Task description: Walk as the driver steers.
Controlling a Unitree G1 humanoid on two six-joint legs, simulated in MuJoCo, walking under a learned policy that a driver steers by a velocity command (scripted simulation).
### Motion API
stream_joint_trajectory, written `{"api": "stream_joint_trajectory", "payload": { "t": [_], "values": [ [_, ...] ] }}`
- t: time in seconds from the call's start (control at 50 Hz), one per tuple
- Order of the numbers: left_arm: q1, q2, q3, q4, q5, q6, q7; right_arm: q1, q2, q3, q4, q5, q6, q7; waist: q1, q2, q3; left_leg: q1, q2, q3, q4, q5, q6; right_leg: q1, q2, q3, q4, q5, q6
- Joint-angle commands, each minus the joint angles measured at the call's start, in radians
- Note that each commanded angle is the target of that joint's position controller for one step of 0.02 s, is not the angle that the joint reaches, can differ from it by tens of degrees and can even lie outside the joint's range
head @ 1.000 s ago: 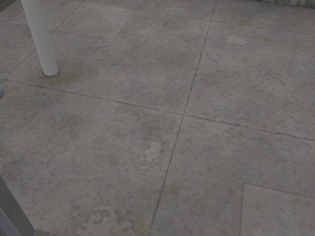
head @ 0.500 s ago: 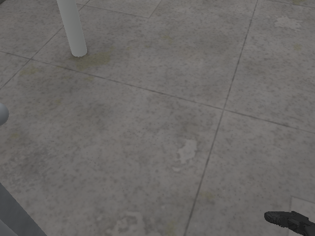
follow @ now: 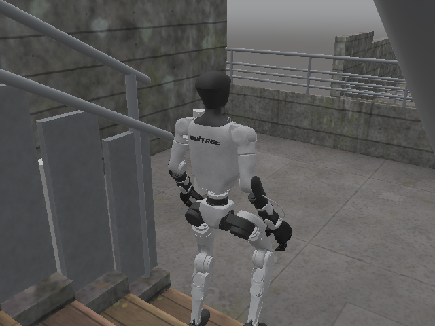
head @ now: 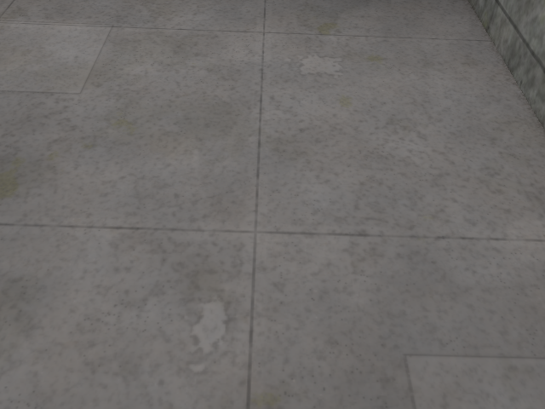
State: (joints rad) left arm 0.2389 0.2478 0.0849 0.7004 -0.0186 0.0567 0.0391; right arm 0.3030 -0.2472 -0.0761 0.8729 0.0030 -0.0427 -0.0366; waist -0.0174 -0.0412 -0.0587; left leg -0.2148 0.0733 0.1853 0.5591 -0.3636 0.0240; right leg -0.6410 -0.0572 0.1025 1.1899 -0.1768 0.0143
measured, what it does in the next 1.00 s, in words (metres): goes down, turning right: right foot, then left foot 0.16 m lower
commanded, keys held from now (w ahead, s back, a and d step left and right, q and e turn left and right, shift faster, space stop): w+e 0.66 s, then w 0.34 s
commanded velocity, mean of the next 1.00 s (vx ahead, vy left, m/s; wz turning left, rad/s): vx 0.45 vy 0.00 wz -0.48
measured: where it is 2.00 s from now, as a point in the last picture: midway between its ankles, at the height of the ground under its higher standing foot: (392, 286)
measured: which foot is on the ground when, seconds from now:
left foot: down 0.00-0.20, up 0.22-0.56, down 0.58-1.00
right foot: up 0.00-0.16, down 0.18-0.58, up 0.60-1.00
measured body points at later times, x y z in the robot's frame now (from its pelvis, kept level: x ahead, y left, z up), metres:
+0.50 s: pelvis +0.24 -0.11 -0.07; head +0.27 -0.13 +0.38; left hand +0.27 +0.16 -0.19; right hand +0.45 -0.39 -0.12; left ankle +0.43 -0.05 -0.79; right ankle +0.04 -0.18 -0.73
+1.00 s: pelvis +0.53 -0.23 -0.17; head +0.57 -0.25 +0.28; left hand +0.88 -0.20 -0.21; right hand +0.36 -0.43 -0.30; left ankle +0.43 -0.06 -0.89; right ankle +0.62 -0.38 -0.88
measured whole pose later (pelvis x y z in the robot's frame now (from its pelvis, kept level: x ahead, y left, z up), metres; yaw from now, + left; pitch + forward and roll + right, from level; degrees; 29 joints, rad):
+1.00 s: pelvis +0.53 -0.23 -0.17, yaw -28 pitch +4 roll +1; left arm -0.09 0.20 0.03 0.62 -0.01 -0.08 -0.05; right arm 0.46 -0.23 -0.05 0.93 0.03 -0.05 -0.01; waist -0.10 -0.02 0.01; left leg 0.04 -0.03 0.07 0.34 -0.43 0.03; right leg -0.59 0.01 -0.02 0.54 -0.04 -0.08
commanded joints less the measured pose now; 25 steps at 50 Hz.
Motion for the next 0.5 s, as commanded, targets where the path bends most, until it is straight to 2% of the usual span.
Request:
{"api": "stream_joint_trajectory", "payload": {
  "t": [0.02,0.04,0.06,0.08,0.1,0.12,0.14,0.16,0.18,0.2,0.22,0.24,0.26,0.28,0.3,0.32,0.34,0.36,0.38,0.4,0.42,0.44,0.46,0.48,0.5],
  "values": [
    [-0.029,0.021,0.005,-0.063,0.011,-0.029,-0.025,0.11,-0.133,-0.04,-0.001,-0.008,-0.017,-0.001,-0.035,0.127,0.107,0.108,0.291,-0.256,-0.192,-0.081,0.197,-0.218,-0.046,-0.006,0.025,0.045,-0.008],
    [-0.048,0.02,0.001,-0.063,0.003,-0.03,-0.034,0.088,-0.119,-0.035,-0.011,-0.01,-0.014,0.01,-0.05,0.156,0.114,0.076,0.282,-0.222,-0.177,-0.101,0.181,-0.204,-0.05,-0.036,0.023,0.053,-0.008],
    [-0.063,0.016,-0.003,-0.069,0.0,-0.031,-0.041,0.068,-0.119,-0.033,-0.02,-0.01,-0.011,0.016,-0.051,0.158,0.125,0.025,0.282,-0.191,-0.159,-0.105,0.169,-0.16,-0.051,-0.067,0.003,0.045,-0.008],
    [-0.078,0.014,-0.008,-0.079,0.001,-0.031,-0.045,0.051,-0.139,-0.039,-0.035,-0.011,-0.009,0.015,-0.051,0.146,0.129,-0.028,0.289,-0.151,-0.148,-0.115,0.161,-0.093,-0.049,-0.108,-0.03,0.005,-0.008],
    [-0.093,0.013,-0.011,-0.092,-0.003,-0.031,-0.051,0.034,-0.162,-0.045,-0.046,-0.013,-0.006,0.02,-0.056,0.175,0.131,-0.076,0.288,-0.123,-0.146,-0.121,0.151,-0.018,-0.038,-0.152,-0.054,-0.052,-0.017],
    [-0.083,0.024,-0.008,-0.082,-0.001,-0.032,-0.051,0.042,-0.17,-0.046,-0.039,-0.013,-0.009,0.032,-0.055,0.182,0.104,-0.073,0.266,-0.102,-0.09,-0.1,0.117,0.04,-0.014,-0.173,-0.084,-0.114,-0.028],
    [-0.052,0.055,0.002,-0.081,-0.007,-0.032,-0.05,0.012,-0.187,-0.051,-0.049,-0.004,-0.019,0.042,-0.034,0.18,0.119,-0.11,0.269,-0.073,-0.037,-0.082,0.093,0.106,-0.005,-0.194,-0.143,-0.164,-0.042],
    [0.042,0.084,0.018,-0.061,-0.011,-0.036,-0.049,-0.072,-0.216,-0.054,-0.066,0.006,-0.027,0.048,0.047,0.171,0.081,-0.196,0.258,-0.028,0.065,0.066,0.071,0.308,0.034,-0.246,-0.236,-0.225,-0.071],
    [0.278,0.143,0.058,0.027,-0.011,-0.044,-0.048,-0.146,-0.203,-0.048,-0.077,0.005,-0.035,0.047,0.191,0.077,-0.004,-0.281,0.196,0.051,0.376,0.267,0.033,0.584,0.123,-0.321,-0.33,-0.166,-0.111],
    [0.485,0.242,0.091,0.108,-0.022,-0.062,-0.047,-0.241,-0.134,-0.025,-0.132,-0.021,-0.058,0.052,0.279,-0.245,0.078,-0.664,0.078,0.062,0.942,-0.062,-0.036,0.761,0.046,-0.046,-0.483,-0.015,-0.216],
    [0.411,0.303,0.07,0.069,-0.042,-0.099,-0.061,-0.107,-0.105,-0.017,-0.157,-0.031,-0.105,0.062,0.149,-0.508,0.018,-0.846,-0.025,-0.151,1.106,-0.339,-0.025,0.728,-0.105,0.503,-0.663,0.128,-0.352],
    [0.438,0.252,0.055,0.07,-0.042,-0.124,-0.077,-0.206,-0.168,-0.034,-0.184,0.005,-0.122,0.059,0.195,-0.342,0.062,-0.974,-0.051,-0.223,1.034,-0.295,-0.008,0.721,-0.179,0.618,-0.8,0.05,-0.395],
    [0.43,0.238,0.049,0.094,-0.036,-0.139,-0.08,-0.295,-0.128,-0.019,-0.213,0.04,-0.117,0.06,0.162,-0.179,0.09,-1.032,-0.054,-0.26,0.97,-0.271,0.013,0.704,-0.231,0.75,-0.782,-0.12,-0.419],
    [0.328,0.218,0.034,0.059,-0.033,-0.147,-0.079,-0.314,-0.075,-0.004,-0.218,0.035,-0.107,0.051,0.101,-0.009,0.102,-1.013,-0.033,-0.29,0.906,-0.22,0.016,0.622,-0.262,0.757,-0.714,-0.095,-0.399],
    [0.245,0.195,0.025,0.029,-0.007,-0.151,-0.07,-0.264,-0.074,0.002,-0.19,0.031,-0.099,0.057,0.044,0.032,0.074,-0.946,0.025,-0.356,0.779,-0.127,0.041,0.539,-0.297,0.709,-0.617,-0.104,-0.369],
    [0.135,0.169,0.014,-0.027,0.01,-0.146,-0.058,-0.212,-0.107,-0.005,-0.171,0.016,-0.086,0.068,-0.001,0.036,0.077,-0.811,0.024,-0.345,0.683,-0.034,0.043,0.411,-0.252,0.592,-0.591,-0.035,-0.337],
    [0.122,0.138,0.007,-0.033,0.005,-0.151,-0.032,-0.264,-0.146,-0.017,-0.18,0.008,-0.094,0.084,0.009,0.038,0.097,-0.738,0.025,-0.344,0.475,0.228,0.048,0.33,-0.152,0.429,-0.596,-0.122,-0.283],
    [0.063,0.124,0.002,-0.036,-0.004,-0.142,0.005,-0.314,-0.124,-0.005,-0.203,-0.029,-0.102,0.093,-0.005,0.01,0.119,-0.511,-0.019,-0.236,0.241,0.546,0.04,0.107,-0.026,0.248,-0.586,-0.17,-0.248],
    [0.083,0.098,-0.006,-0.006,0.0,-0.13,0.029,-0.33,-0.052,0.014,-0.211,-0.056,-0.111,0.107,0.009,0.042,0.076,-0.231,-0.08,-0.162,0.123,0.83,0.035,-0.054,0.054,0.132,-0.591,-0.211,-0.221],
    [0.127,0.124,-0.002,0.032,0.001,-0.127,0.038,-0.342,-0.021,0.022,-0.222,-0.039,-0.099,0.106,0.017,0.041,0.046,-0.079,-0.125,-0.135,0.094,0.948,0.019,-0.112,0.062,0.105,-0.604,-0.243,-0.203],
    [0.141,0.139,0.003,0.046,-0.012,-0.122,0.033,-0.332,-0.021,0.025,-0.238,-0.014,-0.078,0.1,0.017,0.009,0.049,-0.061,-0.127,-0.159,0.059,0.91,0.01,-0.067,0.061,0.109,-0.565,-0.244,-0.199],
    [0.165,0.118,-0.001,0.065,-0.028,-0.116,0.025,-0.322,-0.021,0.027,-0.264,-0.003,-0.058,0.093,0.02,-0.038,0.061,-0.073,-0.121,-0.18,0.006,0.802,0.012,-0.012,0.067,0.126,-0.512,-0.248,-0.197],
    [0.192,0.108,0.003,0.073,-0.029,-0.11,0.02,-0.357,-0.031,0.027,-0.286,-0.001,-0.047,0.09,0.043,-0.054,0.081,-0.119,-0.107,-0.197,-0.051,0.69,0.015,0.079,0.057,0.158,-0.475,-0.253,-0.189],
    [0.228,0.072,-0.001,0.079,-0.029,-0.1,0.027,-0.383,-0.03,0.026,-0.306,0.008,-0.052,0.092,0.065,-0.052,0.083,-0.153,-0.075,-0.243,-0.135,0.682,0.012,0.189,0.046,0.213,-0.424,-0.277,-0.176],
    [0.238,0.064,0.0,0.084,-0.031,-0.094,0.033,-0.377,-0.037,0.022,-0.303,0.004,-0.057,0.092,0.073,-0.053,0.075,-0.177,-0.05,-0.259,-0.228,0.739,0.01,0.3,0.051,0.228,-0.364,-0.259,-0.166]
  ]
}}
